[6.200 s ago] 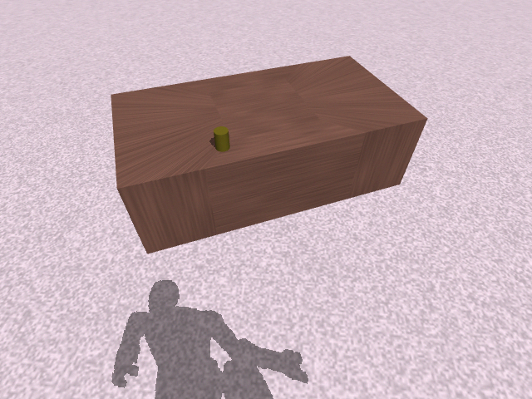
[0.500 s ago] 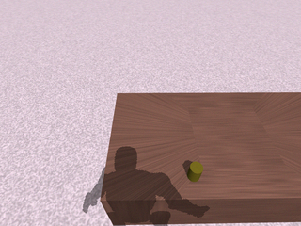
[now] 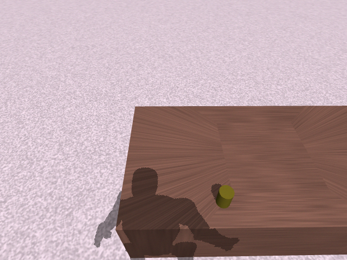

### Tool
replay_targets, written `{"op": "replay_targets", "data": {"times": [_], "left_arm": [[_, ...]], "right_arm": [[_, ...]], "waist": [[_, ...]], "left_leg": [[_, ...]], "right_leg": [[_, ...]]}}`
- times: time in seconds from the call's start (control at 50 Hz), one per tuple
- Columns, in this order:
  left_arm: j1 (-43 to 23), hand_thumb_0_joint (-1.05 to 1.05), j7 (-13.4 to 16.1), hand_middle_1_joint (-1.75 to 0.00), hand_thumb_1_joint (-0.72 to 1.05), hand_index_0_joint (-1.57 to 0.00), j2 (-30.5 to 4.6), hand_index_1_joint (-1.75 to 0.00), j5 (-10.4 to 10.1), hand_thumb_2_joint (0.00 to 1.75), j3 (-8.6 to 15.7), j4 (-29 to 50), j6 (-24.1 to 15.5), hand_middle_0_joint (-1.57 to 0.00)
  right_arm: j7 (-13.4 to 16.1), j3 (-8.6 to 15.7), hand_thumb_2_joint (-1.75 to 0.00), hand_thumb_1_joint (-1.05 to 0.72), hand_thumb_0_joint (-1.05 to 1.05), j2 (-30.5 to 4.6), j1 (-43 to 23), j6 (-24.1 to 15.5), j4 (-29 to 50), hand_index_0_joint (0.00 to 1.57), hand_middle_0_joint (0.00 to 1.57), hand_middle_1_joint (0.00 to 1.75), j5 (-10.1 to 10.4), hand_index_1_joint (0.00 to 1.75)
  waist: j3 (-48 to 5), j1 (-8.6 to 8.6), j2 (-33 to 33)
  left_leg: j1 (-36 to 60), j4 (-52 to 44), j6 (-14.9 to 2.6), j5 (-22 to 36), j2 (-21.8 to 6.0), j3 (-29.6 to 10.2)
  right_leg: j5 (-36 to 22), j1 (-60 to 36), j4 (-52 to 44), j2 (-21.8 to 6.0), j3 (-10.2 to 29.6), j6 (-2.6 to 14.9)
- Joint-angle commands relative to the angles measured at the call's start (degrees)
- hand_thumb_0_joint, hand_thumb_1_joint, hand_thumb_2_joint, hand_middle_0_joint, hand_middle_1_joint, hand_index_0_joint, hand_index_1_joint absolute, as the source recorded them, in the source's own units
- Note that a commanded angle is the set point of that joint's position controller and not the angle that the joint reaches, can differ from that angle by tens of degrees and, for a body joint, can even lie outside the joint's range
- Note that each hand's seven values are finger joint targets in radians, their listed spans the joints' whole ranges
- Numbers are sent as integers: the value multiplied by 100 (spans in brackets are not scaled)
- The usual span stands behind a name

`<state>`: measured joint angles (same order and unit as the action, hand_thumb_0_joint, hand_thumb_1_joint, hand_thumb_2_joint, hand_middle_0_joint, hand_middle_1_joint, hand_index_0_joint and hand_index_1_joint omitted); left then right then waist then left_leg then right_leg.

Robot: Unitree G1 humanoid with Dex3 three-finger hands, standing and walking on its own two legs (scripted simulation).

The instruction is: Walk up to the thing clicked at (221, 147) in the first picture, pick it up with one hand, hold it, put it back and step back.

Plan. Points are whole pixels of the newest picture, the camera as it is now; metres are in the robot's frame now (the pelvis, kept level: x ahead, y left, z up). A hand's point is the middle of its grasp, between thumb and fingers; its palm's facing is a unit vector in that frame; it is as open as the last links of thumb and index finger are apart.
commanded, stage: stand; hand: right
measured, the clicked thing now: (224, 196) +0.44 -0.21 -0.32
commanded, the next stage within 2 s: go down in 0.42 s
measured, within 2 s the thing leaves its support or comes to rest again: neither
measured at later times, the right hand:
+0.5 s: hand out of the picture +0.08 -0.25 -0.16, palm faces -0.01 +0.94 -0.34, open 7.4 cm
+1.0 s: hand out of the picture +0.13 -0.26 -0.15, palm faces +0.04 +0.94 -0.33, open 15.5 cm
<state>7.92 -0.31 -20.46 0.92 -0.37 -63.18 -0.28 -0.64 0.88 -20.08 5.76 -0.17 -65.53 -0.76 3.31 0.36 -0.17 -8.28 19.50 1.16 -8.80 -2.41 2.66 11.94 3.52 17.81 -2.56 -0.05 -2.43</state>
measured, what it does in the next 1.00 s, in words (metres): stands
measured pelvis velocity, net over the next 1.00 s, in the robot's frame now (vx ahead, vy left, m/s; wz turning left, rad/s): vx -0.01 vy -0.01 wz -0.01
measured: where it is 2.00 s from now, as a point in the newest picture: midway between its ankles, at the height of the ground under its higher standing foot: outside the picture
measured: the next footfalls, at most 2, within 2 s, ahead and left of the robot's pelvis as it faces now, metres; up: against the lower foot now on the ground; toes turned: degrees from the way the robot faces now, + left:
none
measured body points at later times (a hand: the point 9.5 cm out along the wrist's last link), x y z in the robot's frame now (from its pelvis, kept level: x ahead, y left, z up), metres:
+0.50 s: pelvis +0.00 +0.00 +0.00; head +0.01 +0.01 +0.45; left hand +0.08 +0.30 -0.13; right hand +0.08 -0.30 -0.13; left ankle +0.02 +0.13 -0.75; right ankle -0.02 -0.15 -0.75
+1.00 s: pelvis -0.01 -0.01 -0.02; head +0.04 +0.00 +0.42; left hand +0.14 +0.28 -0.13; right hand +0.13 -0.31 -0.13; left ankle +0.02 +0.13 -0.75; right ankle -0.02 -0.15 -0.75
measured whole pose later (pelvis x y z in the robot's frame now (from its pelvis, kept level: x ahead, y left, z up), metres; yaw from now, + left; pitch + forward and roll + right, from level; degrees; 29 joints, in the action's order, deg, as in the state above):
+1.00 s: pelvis -0.01 -0.01 -0.02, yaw -1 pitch +6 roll +0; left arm 8.7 1.2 -17.0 -0.3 7.2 -43.7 -5.5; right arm -2.7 6.5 -19.0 6.5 16.4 -39.2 -1.6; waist -0.8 -0.4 -1.2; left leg -26.8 36.1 1.6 -15.3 -3.2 2.7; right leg 20.2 23.8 37.7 -2.2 1.0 -1.8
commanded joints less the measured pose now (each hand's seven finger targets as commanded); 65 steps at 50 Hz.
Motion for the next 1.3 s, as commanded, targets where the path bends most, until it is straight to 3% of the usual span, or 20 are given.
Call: {"op": "replay_targets", "data": {"times": [0.0, 0.2, 0.3, 0.48, 0.5, 0.52, 0.54, 0.58, 0.6, 0.62, 0.64, 0.66, 0.7, 0.74, 0.78, 0.82, 0.88, 0.9, 1.02, 1.28], "left_arm": [[-189, 0, 80, -30, 90, -20, -1218, -30, -20, 90, 257, 340, -120, -20], [-166, 0, 77, -30, 90, -20, -1226, -30, -18, 90, 253, 335, -111, -20], [-212, 0, 80, -30, 90, -20, -1218, -30, -12, 90, 263, 330, -112, -20], [-132, 0, 75, -30, 90, -20, -1207, -30, -13, 90, 269, 338, -115, -20], [-151, 0, 74, -22, 82, -12, -1217, -22, -14, 82, 271, 332, -112, -12], [-2161, 0, 129, -14, 74, -4, -236, -14, -484, 74, 214, 2342, -735, -4], [-2133, 0, 213, -6, 66, -1, -623, -6, -516, 66, 272, 2459, -888, -2], [-1188, 0, 286, -4, 50, -2, -874, -4, -538, 50, 549, 1598, -782, -2], [-1244, 0, 356, -5, 42, -3, -1459, -4, -499, 42, 982, 1765, -743, -3], [-1118, 0, 412, -4, 34, -3, -1489, -4, -458, 34, 1159, 1685, -742, -2], [-674, 0, 386, -5, 27, -4, -1035, -4, -359, 26, 979, 1450, -732, -2], [-750, 0, 338, -5, 19, -5, -743, -3, -262, 18, 918, 1393, -730, -3], [196, 0, 312, -5, 7, -5, -887, -4, -184, 15, 1193, 1688, -723, -3], [454, 0, 250, -5, -3, -6, -821, -3, -193, 11, 1137, 1825, -659, -4], [289, 0, 176, -5, -14, -6, -639, -4, -234, 10, 1056, 2121, -598, -5], [-267, 0, 145, -6, -24, -6, -602, -5, -233, 8, 998, 2334, -602, -6], [-663, 0, 168, -6, -43, -7, -632, -6, -174, 5, 1036, 2564, -735, -7], [-632, 0, 194, -6, -49, -7, -738, -6, -147, 4, 1128, 2757, -793, -7], [-115, 0, 348, -6, -53, -6, -776, -6, -96, 5, 1189, 3281, -990, -6], [440, 0, 415, -6, -53, -6, -573, -6, -171, 4, 1110, 3951, -944, -6]], "right_arm": [[68, 216, -90, -90, 0, -1255, -267, -133, 368, 20, 20, 30, 20, 30], [73, 205, -90, -90, 0, -1227, -295, -135, 391, 20, 20, 30, 30, 30], [72, 215, -90, -90, 0, -1245, -219, -117, 395, 20, 20, 30, 23, 30], [78, 207, -90, -90, 0, -1251, -260, -153, 426, 20, 20, 30, 29, 30], [81, 197, -82, -82, 0, -1221, -265, -153, 431, 12, 12, 22, 32, 22], [153, 17, -74, -74, 0, -183, -2276, -564, 2442, 4, 4, 14, 463, 14], [194, 192, -66, -66, 0, -739, -1886, -551, 2642, 3, 2, 7, 419, 7], [240, 364, -50, -50, 0, -1061, -1006, -156, 1569, 3, 3, 6, 395, 6], [271, 666, -42, -42, 0, -1293, -590, 87, 948, 3, 3, 6, 309, 6], [284, 725, -34, -34, 0, -1403, -949, 187, 1192, 4, 4, 6, 224, 6], [224, 660, -26, -26, 0, -1230, -1323, 281, 1347, 4, 4, 5, 133, 5], [172, 763, -20, -18, 0, -1197, -1411, 396, 1228, 4, 5, 5, 43, 5], [61, 998, -17, -10, 0, -1193, -96, 720, 1407, 4, 5, 5, -26, 5], [-91, 967, -13, -2, 0, -1273, -164, 1017, 2094, 5, 6, 4, -39, 4], [-226, 881, -12, 7, 0, -1125, -164, 1344, 2487, 5, 5, 5, -39, 5], [-235, 776, -11, 16, 0, -998, -550, 1518, 2767, 5, 5, 5, -60, 5], [-189, 766, -9, 33, 0, -875, -680, 1511, 3145, 4, 3, 6, -88, 6], [-167, 796, -8, 41, 0, -889, -642, 1500, 3363, 3, 3, 6, -94, 6], [-86, 966, -7, 49, 0, -1024, -103, 1539, 4084, 3, 2, 6, -69, 6], [-192, 1066, -5, 55, 0, -1056, 435, 2198, 5102, 3, 2, 6, 5, 6]], "waist": [[-500, -13, 16], [-450, -31, 36], [-386, 5, -7], [-534, -46, 20], [-531, -33, -25], [-561, -98, -336], [-648, 37, -175], [-409, 34, -12], [-778, -56, 286], [-1285, -116, 279], [-1369, -77, 110], [-1332, 7, 149], [-1854, -14, 90], [-1836, -131, 9], [-1672, -126, -63], [-1354, -93, -14], [-1177, -43, -147], [-1408, -86, -175], [-1978, -107, -65], [-1515, -77, -161]], "left_leg": [[423, -248, -182, 752, -584, -523], [401, -268, -175, 863, -580, -533], [281, -266, -195, 580, -540, -514], [419, -225, -205, 1014, -588, -552], [432, -216, -194, 1043, -585, -535], [-330, 277, -75, 541, 94, -27], [-109, 223, -56, 225, 128, 7], [-546, 375, -38, -251, 118, 45], [-577, 534, -22, -86, 131, 86], [-467, 628, -3, 76, 102, 63], [-517, 754, -30, 155, 90, 39], [-571, 829, -60, 235, 104, 25], [-304, 982, -67, 654, 136, 93], [-345, 887, -54, 966, 162, 133], [-490, 868, -64, 896, 163, 114], [-835, 915, -78, 396, 177, 144], [-1166, 1105, -133, -235, 174, 148], [-1163, 1178, -135, -158, 171, 121], [-1057, 1533, -89, 345, 148, 105], [-1699, 1907, -104, -235, 177, 188]], "right_leg": [[-665, 355, -308, -560, 316, 294], [-707, 361, -264, -536, 281, 291], [-568, 327, -333, -565, 301, 288], [-883, 207, -264, -569, 264, 279], [-883, 209, -250, -567, 260, 282], [-624, 1038, 416, 269, -241, 267], [-414, 971, 354, 220, -201, 248], [22, 1380, 587, 288, -204, 292], [-127, 1401, 745, 271, -179, 299], [-252, 1334, 893, 284, -194, 291], [-327, 1451, 1018, 283, -195, 275], [-392, 1720, 1091, 284, -180, 283], [-698, 1486, 1166, 334, -234, 241], [-936, 1320, 1122, 351, -249, 238], [-866, 1409, 1153, 353, -233, 256], [-435, 1746, 1176, 311, -167, 266], [90, 2033, 1294, 251, -70, 248], [-8, 1962, 1385, 243, -51, 251], [-582, 1879, 1796, 240, -25, 224], [-82, 2525, 2115, 224, 27, 181]]}}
